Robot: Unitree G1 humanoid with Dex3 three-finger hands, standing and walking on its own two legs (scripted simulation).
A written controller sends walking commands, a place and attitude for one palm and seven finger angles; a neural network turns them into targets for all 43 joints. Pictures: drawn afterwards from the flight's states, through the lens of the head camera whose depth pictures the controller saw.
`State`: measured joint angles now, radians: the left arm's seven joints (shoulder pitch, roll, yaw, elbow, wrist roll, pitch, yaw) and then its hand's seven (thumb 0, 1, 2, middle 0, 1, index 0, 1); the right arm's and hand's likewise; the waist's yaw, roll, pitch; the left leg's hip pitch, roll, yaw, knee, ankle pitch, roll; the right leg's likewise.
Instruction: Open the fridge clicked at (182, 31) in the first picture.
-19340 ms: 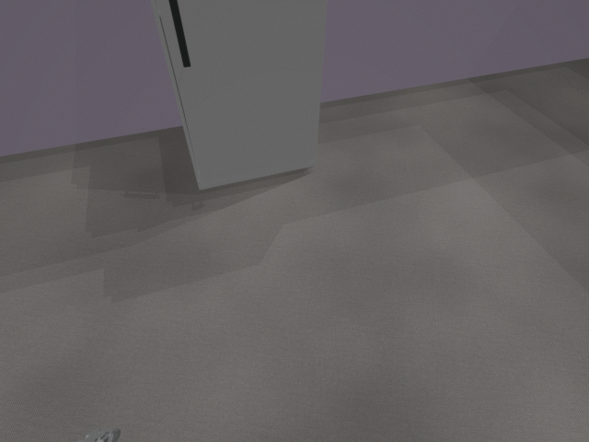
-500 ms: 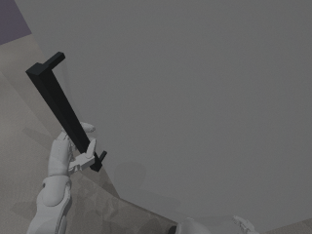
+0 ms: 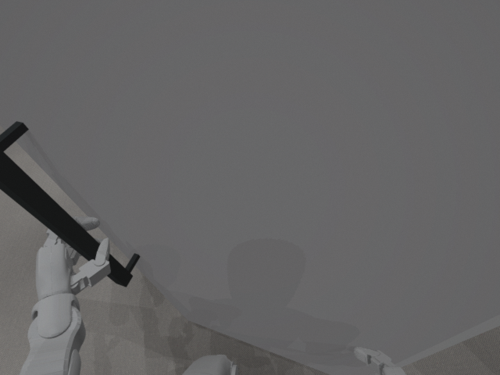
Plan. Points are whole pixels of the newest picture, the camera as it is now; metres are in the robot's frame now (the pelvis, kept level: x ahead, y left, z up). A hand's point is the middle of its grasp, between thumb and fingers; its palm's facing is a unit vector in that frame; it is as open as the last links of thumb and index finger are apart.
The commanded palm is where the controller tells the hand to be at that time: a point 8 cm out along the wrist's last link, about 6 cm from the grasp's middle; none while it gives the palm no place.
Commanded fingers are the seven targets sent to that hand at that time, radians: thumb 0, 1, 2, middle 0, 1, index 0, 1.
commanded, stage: walk backward, drawing the door open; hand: left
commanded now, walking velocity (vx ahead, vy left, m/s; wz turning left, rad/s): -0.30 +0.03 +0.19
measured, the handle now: (84, 224) +0.32 +0.27 +0.08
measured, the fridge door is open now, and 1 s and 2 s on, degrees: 37 75 80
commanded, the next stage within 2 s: stop walking and hold the door back in 1.04 s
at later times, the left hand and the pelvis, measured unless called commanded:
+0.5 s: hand out of the picture +0.11 +0.26 +0.04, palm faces +0.43 -0.84 -0.34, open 5.9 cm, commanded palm +0.06 +0.30 +0.04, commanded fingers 0.00 0.90 0.90 -0.45 -1.40 -0.45 -1.40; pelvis -0.13 +0.00 -0.01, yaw +3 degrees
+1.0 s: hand out of the picture -0.08 +0.21 +0.05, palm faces +0.36 -0.92 -0.17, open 5.9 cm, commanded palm -0.13 +0.25 +0.04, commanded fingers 0.00 0.90 0.90 -0.45 -1.40 -0.45 -1.40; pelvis -0.28 +0.01 +0.00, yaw +18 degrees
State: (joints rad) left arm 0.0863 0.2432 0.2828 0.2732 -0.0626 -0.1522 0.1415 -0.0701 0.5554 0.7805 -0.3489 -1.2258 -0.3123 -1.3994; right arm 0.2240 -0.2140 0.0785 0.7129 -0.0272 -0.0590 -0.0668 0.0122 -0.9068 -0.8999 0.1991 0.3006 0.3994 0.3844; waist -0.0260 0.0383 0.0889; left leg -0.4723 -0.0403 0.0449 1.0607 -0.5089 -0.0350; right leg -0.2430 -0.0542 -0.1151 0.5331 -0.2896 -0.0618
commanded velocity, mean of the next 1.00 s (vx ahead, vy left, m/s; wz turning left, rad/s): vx -0.27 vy -0.07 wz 0.34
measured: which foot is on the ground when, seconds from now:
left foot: up 0.00-0.14, down 0.16-0.44, up 0.46-0.84, down 0.86-1.00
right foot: down 0.00-0.18, up 0.20-0.40, down 0.42-0.84, up 0.86-1.00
